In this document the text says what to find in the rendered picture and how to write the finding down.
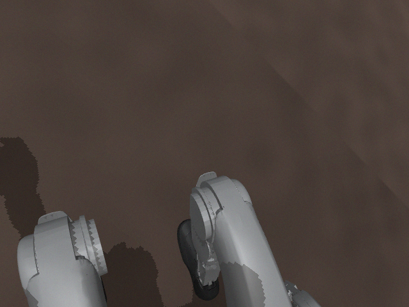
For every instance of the right robot hand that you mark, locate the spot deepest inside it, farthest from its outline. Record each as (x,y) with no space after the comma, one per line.
(300,298)

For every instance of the right robot foot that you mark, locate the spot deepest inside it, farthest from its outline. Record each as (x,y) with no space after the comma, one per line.
(189,256)

